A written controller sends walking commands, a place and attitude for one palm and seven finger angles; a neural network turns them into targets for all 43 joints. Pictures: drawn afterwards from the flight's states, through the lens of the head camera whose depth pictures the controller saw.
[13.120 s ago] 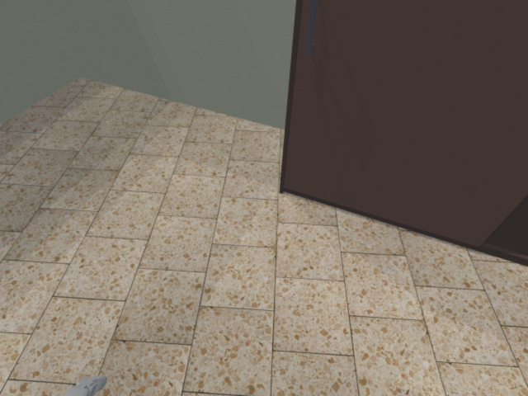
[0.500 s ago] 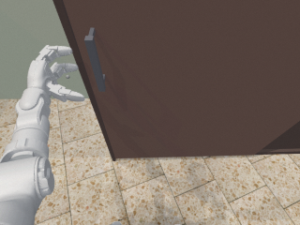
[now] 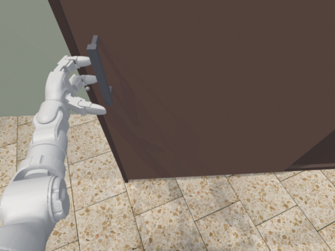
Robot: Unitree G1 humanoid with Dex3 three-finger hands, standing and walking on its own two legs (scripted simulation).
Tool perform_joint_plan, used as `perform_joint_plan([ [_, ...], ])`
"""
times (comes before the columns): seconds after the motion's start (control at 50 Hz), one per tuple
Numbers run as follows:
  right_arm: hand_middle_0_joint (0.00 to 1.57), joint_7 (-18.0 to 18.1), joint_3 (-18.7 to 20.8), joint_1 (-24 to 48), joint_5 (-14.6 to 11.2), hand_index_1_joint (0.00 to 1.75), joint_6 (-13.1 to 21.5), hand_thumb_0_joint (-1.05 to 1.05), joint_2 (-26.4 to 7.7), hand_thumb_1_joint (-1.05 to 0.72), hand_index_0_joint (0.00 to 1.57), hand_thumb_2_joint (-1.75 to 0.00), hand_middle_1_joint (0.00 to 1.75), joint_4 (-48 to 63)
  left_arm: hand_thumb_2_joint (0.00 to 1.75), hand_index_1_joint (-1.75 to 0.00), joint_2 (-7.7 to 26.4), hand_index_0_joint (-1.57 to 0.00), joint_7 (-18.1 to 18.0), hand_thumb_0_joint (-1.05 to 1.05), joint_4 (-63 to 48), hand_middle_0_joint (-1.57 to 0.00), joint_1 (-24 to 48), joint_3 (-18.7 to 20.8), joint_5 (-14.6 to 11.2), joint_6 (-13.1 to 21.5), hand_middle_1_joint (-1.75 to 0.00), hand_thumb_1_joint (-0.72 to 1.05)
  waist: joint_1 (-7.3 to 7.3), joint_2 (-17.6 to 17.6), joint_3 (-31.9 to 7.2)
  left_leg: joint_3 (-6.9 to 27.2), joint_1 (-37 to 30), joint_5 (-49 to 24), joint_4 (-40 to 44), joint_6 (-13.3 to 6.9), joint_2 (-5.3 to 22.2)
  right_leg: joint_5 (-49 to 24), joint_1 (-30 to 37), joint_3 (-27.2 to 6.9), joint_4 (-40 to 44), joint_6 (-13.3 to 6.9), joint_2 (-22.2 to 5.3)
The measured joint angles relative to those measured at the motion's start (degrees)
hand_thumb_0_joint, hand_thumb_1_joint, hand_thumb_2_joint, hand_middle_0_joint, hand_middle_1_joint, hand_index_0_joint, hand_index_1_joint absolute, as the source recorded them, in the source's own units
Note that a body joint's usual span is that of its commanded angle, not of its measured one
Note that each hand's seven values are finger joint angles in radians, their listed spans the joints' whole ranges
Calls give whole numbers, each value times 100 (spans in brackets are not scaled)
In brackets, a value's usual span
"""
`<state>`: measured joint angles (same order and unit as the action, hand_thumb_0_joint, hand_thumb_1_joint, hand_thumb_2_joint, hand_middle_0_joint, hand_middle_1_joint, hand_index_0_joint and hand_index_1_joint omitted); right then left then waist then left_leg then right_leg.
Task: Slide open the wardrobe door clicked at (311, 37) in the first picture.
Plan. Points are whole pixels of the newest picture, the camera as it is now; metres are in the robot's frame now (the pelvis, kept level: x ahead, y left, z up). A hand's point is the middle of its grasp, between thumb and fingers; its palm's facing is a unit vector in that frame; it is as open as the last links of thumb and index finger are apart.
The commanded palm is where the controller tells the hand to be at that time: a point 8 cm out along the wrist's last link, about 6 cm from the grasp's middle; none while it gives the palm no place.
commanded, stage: feel for the door with the fingertips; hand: left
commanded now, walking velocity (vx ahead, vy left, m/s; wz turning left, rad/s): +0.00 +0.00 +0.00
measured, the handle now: (102, 73) +0.52 +0.15 +0.12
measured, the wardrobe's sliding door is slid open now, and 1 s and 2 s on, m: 0.00 0.00 0.00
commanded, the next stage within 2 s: slide the fingers in behind the handle in 0.34 s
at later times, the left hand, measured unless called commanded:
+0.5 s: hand (88, 83) +0.48 +0.17 +0.13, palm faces +0.00 -1.00 -0.01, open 13.7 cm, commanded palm +0.46 +0.23 +0.12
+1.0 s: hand (89, 91) +0.46 +0.17 +0.13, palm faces -0.01 -1.00 +0.00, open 14.0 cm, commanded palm +0.43 +0.21 +0.12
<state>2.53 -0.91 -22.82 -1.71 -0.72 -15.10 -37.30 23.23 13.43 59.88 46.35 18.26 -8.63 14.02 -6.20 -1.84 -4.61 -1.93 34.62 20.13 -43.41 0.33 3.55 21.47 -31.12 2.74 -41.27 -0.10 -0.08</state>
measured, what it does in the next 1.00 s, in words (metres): stands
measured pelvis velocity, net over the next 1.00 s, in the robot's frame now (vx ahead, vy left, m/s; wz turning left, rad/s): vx -0.01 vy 0.01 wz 0.00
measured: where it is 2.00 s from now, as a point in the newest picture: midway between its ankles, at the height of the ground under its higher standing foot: outside the picture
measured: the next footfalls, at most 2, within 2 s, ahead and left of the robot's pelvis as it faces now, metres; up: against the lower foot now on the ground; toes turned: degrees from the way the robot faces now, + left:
none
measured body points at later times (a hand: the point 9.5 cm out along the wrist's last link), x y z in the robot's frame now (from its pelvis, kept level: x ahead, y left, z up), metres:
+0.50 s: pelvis -0.01 +0.00 +0.00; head +0.06 +0.00 +0.44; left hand +0.47 +0.23 +0.13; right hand +0.03 -0.27 -0.12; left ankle +0.01 +0.12 -0.71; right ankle -0.02 -0.12 -0.71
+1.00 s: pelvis -0.01 +0.01 +0.00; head +0.04 +0.01 +0.45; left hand +0.45 +0.22 +0.13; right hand +0.04 -0.25 -0.12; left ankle +0.01 +0.12 -0.71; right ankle -0.02 -0.12 -0.71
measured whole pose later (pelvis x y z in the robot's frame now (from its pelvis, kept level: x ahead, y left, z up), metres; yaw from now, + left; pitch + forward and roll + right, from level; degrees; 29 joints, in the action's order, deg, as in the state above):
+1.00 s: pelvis -0.01 +0.01 +0.00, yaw +0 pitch +10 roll -2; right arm 2.0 -0.8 -21.8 -1.7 0.5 -14.5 -37.8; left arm 20.0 9.9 58.4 45.8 15.3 -8.3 15.2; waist -5.6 -1.8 -4.8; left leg -1.7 34.7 20.0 -44.2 -0.2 3.1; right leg 21.1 -30.8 2.8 -41.5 0.4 -0.5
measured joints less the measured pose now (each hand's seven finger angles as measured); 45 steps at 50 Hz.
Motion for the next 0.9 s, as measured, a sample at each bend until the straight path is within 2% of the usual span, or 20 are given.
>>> perform_joint_plan([
  [0.1, 21, -18, 24, 109, 28, 30, 81, 0, 36, -91, 21, -90, 30, 44, 30, -120, -141, -30, -256, -1, -185, -30, -51, -46, 83, 112, -120, -50, 10, 15, 46, -8, 3, -20, 5, 6, -1, -12, -16, -10, -14, -4, -2],
  [0.18, 20, -32, 15, 192, 33, 30, 114, 0, 46, -91, 21, -90, 30, 1, 30, -120, -187, -30, -323, -1, -133, -30, 53, -69, 151, 262, -120, -50, 19, 29, 37, -3, 11, -13, -18, 12, -6, 4, -28, -6, -52, -7, -7],
  [0.3, 21, -4, -25, 247, 29, 30, 103, 0, 31, -91, 21, -90, 30, 10, 30, -120, -5, -31, -283, -1, 328, -30, 397, -36, 214, 110, -120, -50, -34, 39, 50, 23, 66, -39, -21, 12, -18, -1, -78, 18, -71, -13, -16],
  [0.56, 21, 32, -30, 74, 44, 30, 86, 0, -37, -91, 21, -90, 30, -63, 30, -124, 241, -38, -45, -1, 644, -37, 682, 83, 271, 269, -125, -50, -130, 75, 85, 76, 292, -68, -112, 10, -4, -42, -265, 62, -113, -17, 1],
  [0.72, 20, 13, -8, -47, 49, 30, 65, 0, -47, -91, 20, -90, 30, -31, 30, -122, 223, -35, -115, -1, 502, -34, 472, 203, 141, 217, -122, -50, -155, 49, 30, 4, 284, -63, -108, -14, 14, -78, -284, -14, -94, 7, 16],
  [0.8, 20, -16, 27, -103, 43, 30, 71, 0, -22, -91, 20, -90, 30, 9, 30, -121, 153, -32, -176, -1, 193, -32, 188, 112, 133, 251, -121, -50, -110, 20, 3, -22, 226, -41, -106, -26, 17, -77, -227, -41, -72, 20, 18],
  [0.9, 20, -46, 41, -76, 9, 30, 70, 0, 19, -91, 20, -90, 30, -39, 30, -120, -113, -31, -206, -1, -198, -30, -134, -80, -15, 258, -120, -50, 11, -6, -42, -30, 67, -11, -76, -41, -2, -60, -56, -48, -21, 40, 2],
])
